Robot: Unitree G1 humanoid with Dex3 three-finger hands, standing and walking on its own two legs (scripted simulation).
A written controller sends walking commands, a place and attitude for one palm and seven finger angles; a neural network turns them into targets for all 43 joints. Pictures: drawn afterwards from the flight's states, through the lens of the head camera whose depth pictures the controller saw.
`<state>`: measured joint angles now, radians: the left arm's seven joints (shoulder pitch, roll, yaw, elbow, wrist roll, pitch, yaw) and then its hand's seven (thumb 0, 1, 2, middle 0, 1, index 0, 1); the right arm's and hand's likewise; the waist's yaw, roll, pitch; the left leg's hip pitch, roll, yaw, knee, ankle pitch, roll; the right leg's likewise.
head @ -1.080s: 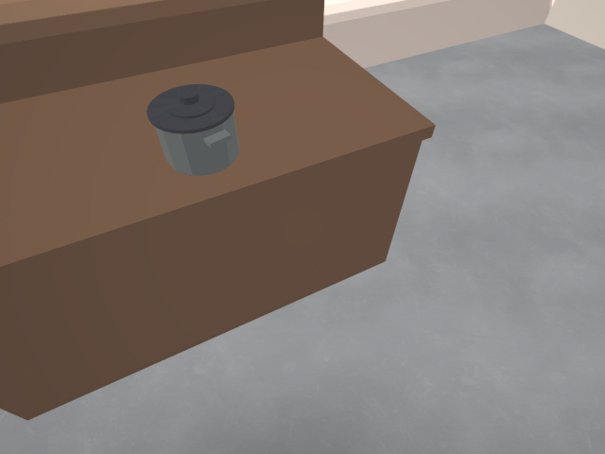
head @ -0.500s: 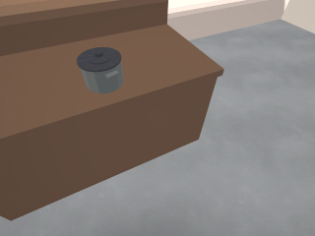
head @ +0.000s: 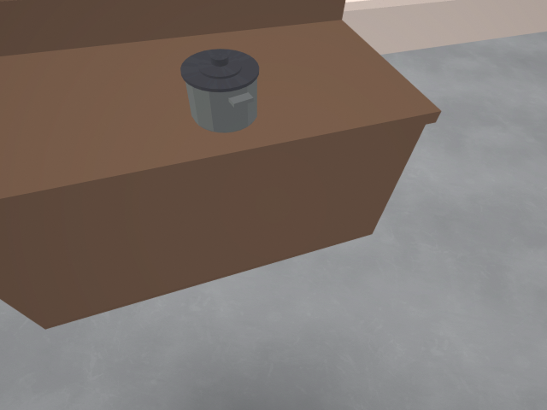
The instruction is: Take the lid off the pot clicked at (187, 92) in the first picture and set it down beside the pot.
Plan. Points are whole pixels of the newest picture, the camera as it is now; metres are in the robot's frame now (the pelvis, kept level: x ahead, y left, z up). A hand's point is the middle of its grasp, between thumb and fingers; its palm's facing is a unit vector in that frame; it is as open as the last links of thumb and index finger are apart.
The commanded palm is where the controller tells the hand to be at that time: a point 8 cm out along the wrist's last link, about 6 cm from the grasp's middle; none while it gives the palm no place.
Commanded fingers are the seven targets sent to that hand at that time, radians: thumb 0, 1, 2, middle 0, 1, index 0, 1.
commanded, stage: turn to face it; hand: left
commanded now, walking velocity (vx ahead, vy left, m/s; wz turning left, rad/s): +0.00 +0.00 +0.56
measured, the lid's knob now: (219, 58) +0.84 +0.16 +0.07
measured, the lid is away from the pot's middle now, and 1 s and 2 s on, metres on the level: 0.00 0.00 0.00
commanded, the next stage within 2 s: take the last steps up to it in 0.54 s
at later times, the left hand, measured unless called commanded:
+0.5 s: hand out of the picture +0.05 +0.19 -0.13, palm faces +0.22 -0.92 -0.32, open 7.4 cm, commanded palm none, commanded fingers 0.00 0.90 0.90 -0.20 -0.30 -0.20 -0.30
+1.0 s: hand out of the picture -0.05 +0.15 -0.16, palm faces +0.35 -0.92 -0.17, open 7.4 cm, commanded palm none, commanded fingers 0.00 0.90 0.90 -0.20 -0.30 -0.20 -0.30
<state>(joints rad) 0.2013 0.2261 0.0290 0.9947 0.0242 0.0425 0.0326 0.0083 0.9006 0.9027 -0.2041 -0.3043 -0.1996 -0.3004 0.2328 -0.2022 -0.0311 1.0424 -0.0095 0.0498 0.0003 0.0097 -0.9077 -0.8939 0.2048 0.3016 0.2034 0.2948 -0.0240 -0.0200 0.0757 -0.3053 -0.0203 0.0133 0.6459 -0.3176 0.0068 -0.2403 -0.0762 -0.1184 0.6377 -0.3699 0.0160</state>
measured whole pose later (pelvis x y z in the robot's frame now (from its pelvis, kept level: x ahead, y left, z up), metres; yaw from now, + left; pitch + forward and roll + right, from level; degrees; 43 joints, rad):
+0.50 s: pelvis +0.00 -0.04 +0.01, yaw +14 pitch +1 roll +1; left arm 0.17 0.21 0.03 0.89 0.02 0.03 0.03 0.01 0.90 0.90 -0.20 -0.30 -0.20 -0.30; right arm 0.22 -0.25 -0.07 0.94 -0.02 0.07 0.00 0.01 -0.91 -0.89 0.21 0.30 0.20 0.29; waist -0.03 0.04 0.06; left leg -0.46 -0.09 -0.12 0.85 -0.42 -0.01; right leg -0.25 0.00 -0.02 0.55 -0.32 -0.02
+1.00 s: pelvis +0.05 -0.02 +0.01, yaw +17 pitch +1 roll +1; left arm 0.37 0.23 0.05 1.08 0.03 0.04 -0.03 0.01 0.91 0.90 -0.20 -0.30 -0.20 -0.30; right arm 0.26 -0.15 -0.02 1.02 -0.02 -0.05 -0.03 0.00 -0.93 -0.89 0.21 0.30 0.21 0.30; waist 0.03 -0.07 0.03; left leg -0.07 0.02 0.07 0.39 -0.32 -0.01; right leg -0.50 -0.07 -0.02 1.06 -0.32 0.00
